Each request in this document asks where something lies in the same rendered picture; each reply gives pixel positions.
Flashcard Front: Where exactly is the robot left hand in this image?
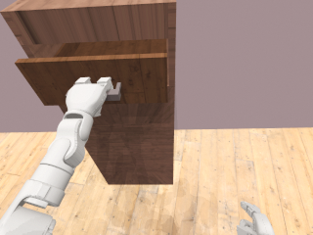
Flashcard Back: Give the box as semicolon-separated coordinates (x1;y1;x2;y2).
66;77;113;118

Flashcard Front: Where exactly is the cabinet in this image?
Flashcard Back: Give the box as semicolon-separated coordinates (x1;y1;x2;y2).
0;0;177;185

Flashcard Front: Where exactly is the handle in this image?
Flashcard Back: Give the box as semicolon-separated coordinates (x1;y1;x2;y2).
66;82;121;101

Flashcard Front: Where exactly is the robot left upper arm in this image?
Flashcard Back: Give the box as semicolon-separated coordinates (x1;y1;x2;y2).
0;206;57;235

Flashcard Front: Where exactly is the robot right hand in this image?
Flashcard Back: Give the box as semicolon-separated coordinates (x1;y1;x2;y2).
237;201;275;235

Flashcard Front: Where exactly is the robot left forearm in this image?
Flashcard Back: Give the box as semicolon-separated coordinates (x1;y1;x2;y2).
0;110;94;231

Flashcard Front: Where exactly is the drawer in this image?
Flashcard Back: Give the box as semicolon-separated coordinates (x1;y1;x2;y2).
15;38;168;106

